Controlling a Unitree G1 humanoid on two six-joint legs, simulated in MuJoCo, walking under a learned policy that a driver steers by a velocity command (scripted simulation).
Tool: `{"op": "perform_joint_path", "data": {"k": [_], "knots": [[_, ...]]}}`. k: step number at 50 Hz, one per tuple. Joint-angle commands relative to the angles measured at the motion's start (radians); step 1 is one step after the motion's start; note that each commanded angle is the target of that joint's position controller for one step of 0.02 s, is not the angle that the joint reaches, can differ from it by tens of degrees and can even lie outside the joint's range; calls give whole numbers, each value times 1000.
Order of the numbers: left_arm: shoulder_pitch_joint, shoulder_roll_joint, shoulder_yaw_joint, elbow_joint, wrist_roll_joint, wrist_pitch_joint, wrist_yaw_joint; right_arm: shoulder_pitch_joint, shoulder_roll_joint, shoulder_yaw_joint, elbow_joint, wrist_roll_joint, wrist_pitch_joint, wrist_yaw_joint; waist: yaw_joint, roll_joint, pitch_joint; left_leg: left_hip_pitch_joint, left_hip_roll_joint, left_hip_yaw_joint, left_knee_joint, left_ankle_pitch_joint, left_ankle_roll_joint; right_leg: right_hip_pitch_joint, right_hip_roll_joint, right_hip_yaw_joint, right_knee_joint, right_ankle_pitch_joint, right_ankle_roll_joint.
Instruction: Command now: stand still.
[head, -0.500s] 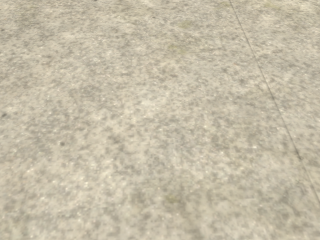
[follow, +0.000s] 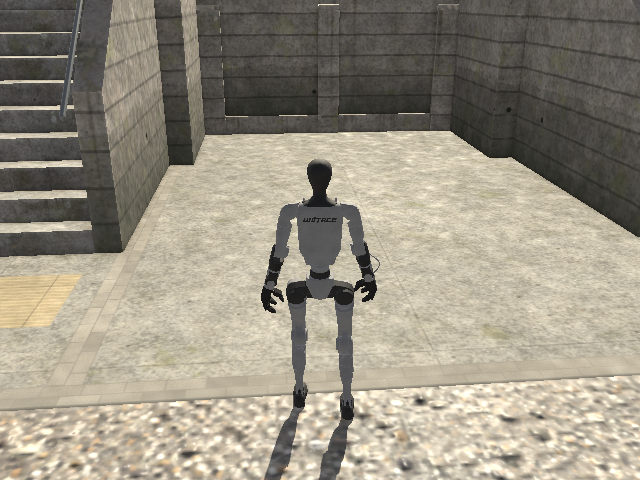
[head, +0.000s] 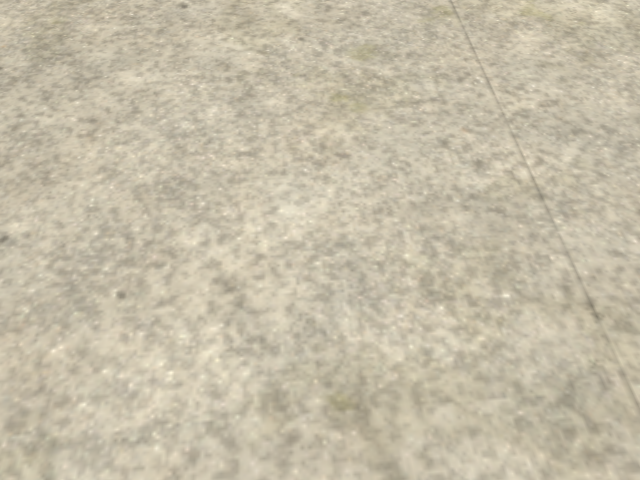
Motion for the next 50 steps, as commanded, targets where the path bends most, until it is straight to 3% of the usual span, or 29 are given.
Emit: {"op": "perform_joint_path", "data": {"k": [1,22,50], "knots": [[51,96,18,-11,0,-11,4,-35,-106,-18,-23,0,-8,-6,-3,8,-27,125,61,-69,-87,184,46,-140,-7,0,-96,136,-12],[141,47,-5,80,-1,-27,4,-1,-88,-3,89,1,-1,-14,-14,-3,2,112,47,-55,-110,119,30,-179,2,-5,-124,95,-25],[199,21,-12,114,-5,-28,1,70,-74,9,123,3,-2,-22,-14,-6,9,117,44,-44,-102,178,21,-182,6,-5,-137,131,-36]]}}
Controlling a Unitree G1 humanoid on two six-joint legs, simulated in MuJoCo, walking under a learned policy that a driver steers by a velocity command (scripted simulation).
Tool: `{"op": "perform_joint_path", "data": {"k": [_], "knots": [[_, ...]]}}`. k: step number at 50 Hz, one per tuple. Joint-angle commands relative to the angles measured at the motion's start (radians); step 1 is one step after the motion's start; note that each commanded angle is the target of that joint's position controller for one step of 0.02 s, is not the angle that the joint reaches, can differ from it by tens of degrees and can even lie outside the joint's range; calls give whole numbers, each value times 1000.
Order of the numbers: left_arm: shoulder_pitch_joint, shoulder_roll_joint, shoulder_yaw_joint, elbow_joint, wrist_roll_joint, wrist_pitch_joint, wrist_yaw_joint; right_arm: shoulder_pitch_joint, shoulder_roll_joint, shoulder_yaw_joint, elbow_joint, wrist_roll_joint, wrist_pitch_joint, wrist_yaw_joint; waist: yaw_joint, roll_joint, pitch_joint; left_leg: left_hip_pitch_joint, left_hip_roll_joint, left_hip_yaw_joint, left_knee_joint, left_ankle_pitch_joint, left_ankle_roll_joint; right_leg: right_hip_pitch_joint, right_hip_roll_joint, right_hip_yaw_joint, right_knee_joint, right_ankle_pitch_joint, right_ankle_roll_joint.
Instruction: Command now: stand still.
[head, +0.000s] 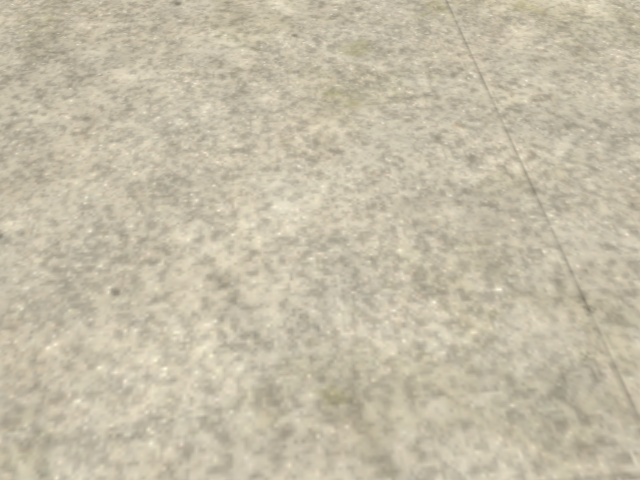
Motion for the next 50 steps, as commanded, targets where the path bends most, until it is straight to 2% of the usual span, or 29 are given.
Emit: {"op": "perform_joint_path", "data": {"k": [1,41,42,43,44,45,46,47,48,49,50], "knots": [[101,82,13,-4,0,-3,2,16,-97,-13,-26,0,-6,-3,0,-10,16,129,28,-28,-60,139,42,-164,-12,9,-115,104,-14],[142,64,13,-3,-3,-5,-2,78,-80,-9,-25,1,-11,-8,2,-10,29,126,30,-21,-51,154,31,-169,-8,13,-119,115,-23],[163,56,12,8,-4,-3,-1,96,-68,-6,-15,1,-10,-8,2,-16,7,135,15,-4,-47,45,30,-161,-2,7,-129,13,-30],[166,71,18,8,-10,0,2,103,-71,-9,-12,5,-9,-8,3,-33,24,111,-12,23,-20,-121,32,-176,-2,18,-139,-133,-49],[151,98,26,-5,-15,2,6,105,-78,-13,-13,10,-12,-8,5,-61,58,53,-38,50,16,-291,36,-196,-19,53,-153,-288,-80],[152,117,33,-17,-20,0,9,84,-79,-15,-25,10,-22,-5,16,-83,101,-23,-45,60,55,-371,41,-208,-60,115,-188,-415,-115],[178,142,41,-20,-27,-7,10,48,-65,-13,-44,12,-39,1,37,-120,135,-99,-45,73,124,-346,42,-188,-131,213,-242,-491,-157],[181,182,55,-25,-34,-17,8,19,-43,-8,-62,17,-59,12,44,-179,169,-170,-36,99,224,-248,42,-160,-229,335,-304,-516,-206],[167,202,65,-33,-36,-27,7,-6,-37,-5,-79,18,-78,21,46,-191,206,-221,12,69,289,-208,55,-160,-303,419,-331,-481,-246],[145,189,63,-43,-31,-36,3,-11,-40,-6,-90,24,-95,30,34,-181,220,-258,38,52,297,-233,70,-137,-323,429,-326,-401,-254],[121,176,61,-53,-31,-41,-3,2,-43,-7,-95,30,-108,37,16,-172,218,-244,48,53,236,-264,82,-116,-307,389,-300,-319,-237]]}}
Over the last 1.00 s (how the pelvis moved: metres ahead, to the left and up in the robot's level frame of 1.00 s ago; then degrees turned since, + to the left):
-0.01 -0.01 0.00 0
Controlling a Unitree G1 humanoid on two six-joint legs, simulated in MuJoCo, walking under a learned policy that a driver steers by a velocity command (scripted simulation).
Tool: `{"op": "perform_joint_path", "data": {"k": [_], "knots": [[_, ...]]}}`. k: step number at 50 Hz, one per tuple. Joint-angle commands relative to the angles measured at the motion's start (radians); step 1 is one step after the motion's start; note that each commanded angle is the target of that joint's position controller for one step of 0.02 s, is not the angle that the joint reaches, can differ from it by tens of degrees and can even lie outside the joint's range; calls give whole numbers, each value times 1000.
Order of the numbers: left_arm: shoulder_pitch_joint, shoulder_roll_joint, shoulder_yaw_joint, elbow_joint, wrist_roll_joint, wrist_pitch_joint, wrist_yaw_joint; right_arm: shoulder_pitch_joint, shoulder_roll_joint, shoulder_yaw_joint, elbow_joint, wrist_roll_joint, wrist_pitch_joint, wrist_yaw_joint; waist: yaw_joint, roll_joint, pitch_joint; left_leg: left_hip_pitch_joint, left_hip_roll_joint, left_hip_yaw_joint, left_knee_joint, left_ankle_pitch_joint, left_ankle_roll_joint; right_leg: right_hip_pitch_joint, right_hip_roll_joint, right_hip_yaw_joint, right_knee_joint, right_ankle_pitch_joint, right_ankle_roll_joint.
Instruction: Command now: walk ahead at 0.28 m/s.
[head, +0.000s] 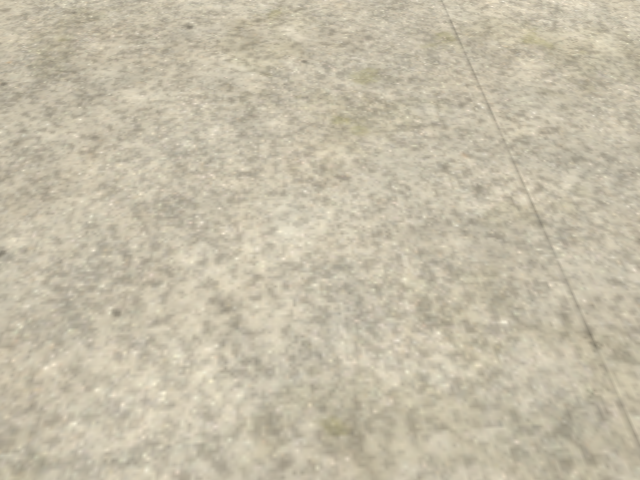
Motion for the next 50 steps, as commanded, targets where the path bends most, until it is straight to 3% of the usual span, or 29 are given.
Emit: {"op": "perform_joint_path", "data": {"k": [1,2,3,4,5,6,7,8,10,13,17,20,23,25,26,27,28,29,30,31,32,33,35,38,42,46,50], "knots": [[-14,153,32,-49,-9,-22,-9,-55,-51,-9,-75,17,-60,22,-44,-130,247,-86,33,18,-103,-29,38,-164,-259,307,-294,-184,-174],[-37,151,30,-59,-11,-19,-14,42,-57,-20,-33,16,-64,24,-82,-102,206,106,-15,61,-201,51,31,-234,-196,222,-225,-106,-142],[-60,153,28,-73,-7,-23,-17,159,-89,-40,10,8,-63,25,-125,-61,146,282,-32,37,-225,125,28,-301,-133,148,-96,82,-112],[-103,107,14,-103,-4,-34,-20,316,-179,-70,36,5,-65,22,-185,147,82,442,147,-270,-376,25,102,-443,-11,-2,265,206,-45],[-99,39,-3,-140,-9,-56,-18,431,-254,-79,42,-1,-75,34,-194,358,-4,558,368,-741,-569,-58,242,-626,90,2,589,-80,-17],[-118,77,7,-149,-29,-71,-24,328,-172,-47,23,-17,-90,33,-129,212,49,491,410,-783,-576,-99,250,-705,27,116,767,-81,-45],[-138,93,9,-154,-36,-79,-34,228,-124,-31,-13,-15,-97,34,-93,136,109,428,376,-639,-565,-62,216,-739,-23,123,809,16,-74],[-144,99,14,-150,-25,-84,-37,163,-108,-21,-36,-17,-97,39,-67,79,113,387,325,-505,-577,4,179,-722,-66,107,774,114,-88],[-159,133,38,-150,-7,-79,-42,149,-75,-4,-44,-22,-83,41,-43,75,113,341,240,-310,-596,191,129,-660,-109,68,671,217,-80],[-215,92,34,-168,-5,-57,-54,222,-93,1,-32,-24,-69,21,-47,81,120,333,207,-196,-610,380,130,-671,-116,15,572,264,-33],[-431,63,11,-255,0,-57,-59,224,-145,-4,-61,-31,-57,1,-81,77,156,274,199,-133,-644,420,136,-657,-94,-19,274,393,5],[-523,81,6,-288,-6,-61,-73,263,-167,-12,-62,-19,-57,-2,-99,95,170,277,212,-104,-657,400,133,-587,-60,-45,135,453,-1],[-566,104,7,-317,-9,-67,-90,271,-170,-19,-58,-8,-52,-2,-79,99,176,374,253,-87,-612,472,115,-571,-49,-30,52,435,-42],[-504,146,24,-312,-8,-72,-95,245,-193,-28,-68,-14,-44,-1,-23,126,107,431,264,-66,-501,745,92,-446,-8,-50,34,385,-76],[-399,181,43,-287,-8,-72,-93,229,-204,-32,-73,-22,-36,1,38,145,29,434,250,-43,-366,933,77,-304,30,-74,46,360,-99],[-218,223,68,-231,-11,-68,-86,214,-195,-28,-82,-28,-29,2,126,144,-77,362,204,-9,-150,1008,49,-70,56,-88,46,352,-127],[-41,304,89,-193,0,-61,-75,218,-157,-10,-112,-41,-29,6,176,29,-215,113,143,21,190,707,15,249,-140,151,55,295,-190],[15,358,94,-168,21,-62,-85,366,18,33,-113,-25,-54,19,75,-274,-397,-214,-64,-56,543,-86,-34,521,-378,706,-145,6,-352],[-28,259,67,-172,17,-66,-87,285,-85,10,-114,5,-86,24,100,-190,-342,-318,-28,-189,671,-128,-7,472,-354,801,-259,-40,-308],[-126,215,53,-183,12,-71,-85,173,-145,-7,-155,27,-101,26,77,-143,-175,-394,23,-153,692,-53,10,330,-331,629,-257,50,-258],[-225,189,42,-206,14,-76,-87,110,-160,-9,-172,21,-107,16,43,-25,-107,-345,81,-134,643,51,16,161,-300,484,-273,206,-234],[-278,169,37,-210,24,-81,-92,87,-157,-20,-173,4,-101,7,7,10,-63,-287,119,-124,582,110,16,24,-262,375,-294,315,-217],[-290,130,27,-191,33,-86,-97,138,-117,-24,-163,-2,-70,5,-47,-30,-44,-191,157,-129,508,149,19,-89,-211,264,-350,352,-215],[-241,162,31,-159,28,-89,-82,79,-114,-31,-188,-8,-45,1,-58,-31,24,-248,174,-106,397,202,-2,-144,-194,183,-413,372,-235],[-163,193,36,-139,26,-75,-52,-92,-122,-38,-244,-22,-50,6,-18,-15,64,-384,172,-93,156,412,-35,-70,-185,138,-437,392,-218],[-93,209,36,-119,14,-67,-41,-237,-102,-28,-282,-16,-62,21,31,-22,84,-341,123,-43,-71,550,-39,-27,-160,71,-437,400,-185],[-23,213,41,-85,9,-49,-39,-344,-103,-19,-325,-7,-70,44,64,-22,113,-375,100,-35,-175,499,-25,113,-206,68,-385,429,-184]]}}
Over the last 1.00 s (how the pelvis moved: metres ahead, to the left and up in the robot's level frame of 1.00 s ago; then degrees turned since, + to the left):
0.03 0.00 -0.01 0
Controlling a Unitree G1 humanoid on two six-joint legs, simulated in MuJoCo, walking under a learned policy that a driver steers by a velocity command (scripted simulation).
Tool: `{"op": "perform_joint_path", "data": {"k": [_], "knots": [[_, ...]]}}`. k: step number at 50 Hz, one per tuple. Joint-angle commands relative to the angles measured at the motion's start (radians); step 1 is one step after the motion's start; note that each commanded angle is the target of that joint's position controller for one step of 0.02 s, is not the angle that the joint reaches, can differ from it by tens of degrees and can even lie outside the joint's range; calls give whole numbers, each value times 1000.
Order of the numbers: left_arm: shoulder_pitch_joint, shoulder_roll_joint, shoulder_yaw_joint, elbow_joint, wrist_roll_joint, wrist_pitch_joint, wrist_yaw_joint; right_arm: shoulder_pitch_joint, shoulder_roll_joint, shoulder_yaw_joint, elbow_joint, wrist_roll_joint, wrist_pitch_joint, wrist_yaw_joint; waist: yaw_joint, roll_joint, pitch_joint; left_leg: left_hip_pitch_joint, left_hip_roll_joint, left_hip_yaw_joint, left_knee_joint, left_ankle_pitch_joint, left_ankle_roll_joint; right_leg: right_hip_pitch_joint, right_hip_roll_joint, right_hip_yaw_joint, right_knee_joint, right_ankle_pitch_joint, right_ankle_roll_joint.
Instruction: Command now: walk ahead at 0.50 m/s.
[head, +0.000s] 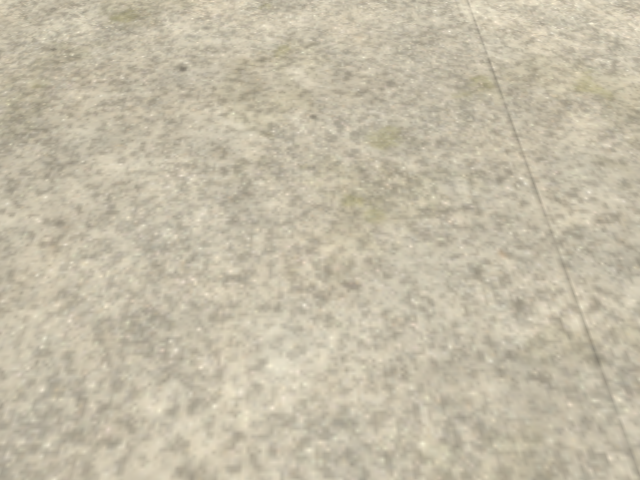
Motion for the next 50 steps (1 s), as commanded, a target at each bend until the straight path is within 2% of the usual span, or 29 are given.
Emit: {"op": "perform_joint_path", "data": {"k": [1,4,5,6,7,8,9,10,11,12,14,17,20,25,29,32,33,34,35,36,37,38,39,40,41,42,44,47,50], "knots": [[69,160,35,-8,-5,8,9,-152,-55,-2,-101,6,-23,20,10,-84,107,-57,-22,14,-69,-41,17,24,-316,132,-19,263,-141],[38,182,45,-12,-7,21,14,-98,-95,-15,-105,9,-33,33,-44,-116,60,67,-62,41,-107,-153,57,82,-338,130,82,490,-114],[12,189,47,-19,-7,26,14,-9,-123,-30,-82,8,-34,31,-98,-131,0,206,-100,73,-118,-165,77,72,-317,107,185,673,-98],[-4,168,38,-27,-2,30,13,166,-171,-56,-28,6,-34,24,-178,-119,-105,446,-117,83,-119,-144,109,2,-262,66,384,746,-69],[5,134,20,-54,15,28,13,360,-253,-78,11,-8,-30,13,-235,-7,-261,774,79,-143,-94,-145,179,-227,-197,21,713,462,-32],[137,-14,-20,-50,8,4,-2,413,-300,-86,37,-13,-25,21,-154,260,-386,1093,290,-636,-219,-354,333,-628,-3,66,1044,-266,27],[66,96,3,-44,-18,-20,-4,393,-199,-57,29,-8,-27,22,-191,159,-350,1065,264,-690,-295,-440,290,-738,-47,204,1160,-329,2],[-32,151,18,-80,-40,-35,-7,301,-158,-44,12,-5,-29,19,-174,117,-207,934,236,-532,-310,-381,243,-797,-99,181,1167,-242,-15],[-84,152,19,-92,-35,-38,1,209,-136,-34,-10,-9,-30,20,-139,24,-130,776,203,-411,-337,-261,222,-757,-155,150,1123,-142,-14],[-102,142,26,-90,-22,-30,7,160,-108,-27,-16,-18,-32,22,-110,-5,-75,653,173,-318,-370,-186,211,-712,-187,146,1068,-85,-9],[-50,99,29,-76,-22,3,8,146,-77,-20,-1,-29,-39,25,-64,33,-52,541,131,-204,-431,-157,194,-613,-222,157,1009,-31,-5],[-81,76,31,-89,-24,32,13,186,-113,-31,29,-31,-47,11,-57,26,8,491,125,-92,-483,-96,196,-669,-224,174,940,42,12],[-160,80,38,-119,-16,34,10,215,-126,-35,42,-34,-43,-7,-74,10,34,535,122,-13,-497,-48,179,-763,-203,203,807,189,26],[-314,49,23,-177,-7,25,-16,251,-138,-32,51,-26,-35,-25,-123,6,74,584,106,120,-512,-24,136,-739,-179,108,555,368,22],[-416,38,13,-245,-10,25,-43,315,-153,-39,73,-15,-7,-31,-155,-5,107,753,159,162,-443,71,129,-809,-166,56,467,280,-1],[-404,65,24,-283,-14,26,-65,283,-187,-49,55,-8,16,-39,-113,34,71,805,180,205,-311,413,103,-710,-110,-21,445,133,-43],[-355,89,37,-283,-15,29,-68,269,-204,-54,45,-7,24,-44,-78,62,26,807,178,218,-219,591,91,-621,-71,-53,455,82,-64],[-243,128,58,-264,-17,31,-68,252,-215,-57,36,-8,32,-49,-14,74,-39,781,165,232,-61,699,76,-471,-28,-71,444,60,-91],[-79,191,92,-226,-18,33,-57,234,-214,-53,23,-4,34,-51,73,46,-124,666,122,250,168,620,40,-215,-2,-42,368,127,-132],[46,294,121,-203,-14,43,-30,260,-164,-35,-8,-29,19,-47,86,-135,-229,381,54,250,503,115,-2,92,-204,275,363,164,-204],[2,332,119,-233,-13,34,-32,328,-46,2,-50,-25,-22,-24,-17,-302,-358,-5,-175,67,830,-667,-49,377,-422,868,187,23,-409],[30,249,95,-231,-3,31,-34,204,-140,-18,-72,12,-65,-7,51,-172,-350,-117,-120,-95,861,-636,-14,377,-401,839,122,9,-353],[-12,198,82,-234,-2,24,-31,138,-152,-21,-98,35,-81,-1,39,-133,-223,-158,-76,-81,811,-558,11,265,-364,672,128,69,-308],[-90,170,72,-250,-6,18,-34,128,-143,-21,-92,19,-83,-8,-17,-21,-127,-110,-30,-73,709,-487,12,90,-317,549,117,174,-273],[-152,137,62,-268,-3,15,-32,132,-157,-34,-84,-5,-72,-16,-54,-12,-88,-38,0,-68,623,-453,4,-37,-282,465,102,257,-253],[-178,129,57,-284,4,15,-28,151,-157,-38,-86,-12,-56,-16,-83,-31,-71,26,15,-71,585,-433,-7,-123,-260,434,78,294,-250],[-174,151,62,-289,0,13,-19,161,-133,-39,-99,-24,-32,-19,-103,-45,-51,60,16,-53,497,-405,-40,-210,-238,390,48,354,-256],[-126,193,73,-286,-5,14,2,57,-113,-33,-141,-33,-20,-26,-78,-64,-15,35,-10,-30,299,-247,-80,-264,-198,327,35,379,-236],[-88,189,71,-280,-11,24,12,-43,-86,-20,-170,-27,-27,-16,-34,-102,-8,93,-59,-18,55,-49,-78,-278,-149,280,56,289,-182]]}}
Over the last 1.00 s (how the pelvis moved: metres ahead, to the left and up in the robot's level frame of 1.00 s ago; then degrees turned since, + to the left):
0.50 -0.04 0.01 0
